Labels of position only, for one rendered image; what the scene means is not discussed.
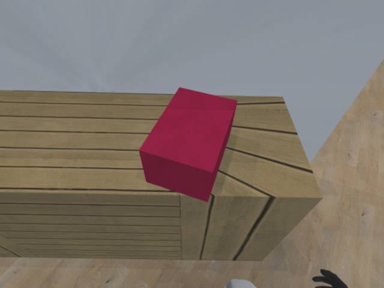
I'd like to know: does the right robot hand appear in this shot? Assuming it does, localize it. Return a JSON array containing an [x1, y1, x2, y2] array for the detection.
[[312, 269, 348, 288]]

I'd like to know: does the pedestal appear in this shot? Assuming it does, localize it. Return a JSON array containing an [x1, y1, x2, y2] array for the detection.
[[0, 90, 323, 261]]

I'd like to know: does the carton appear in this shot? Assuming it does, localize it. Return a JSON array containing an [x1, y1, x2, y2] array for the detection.
[[139, 87, 237, 202]]

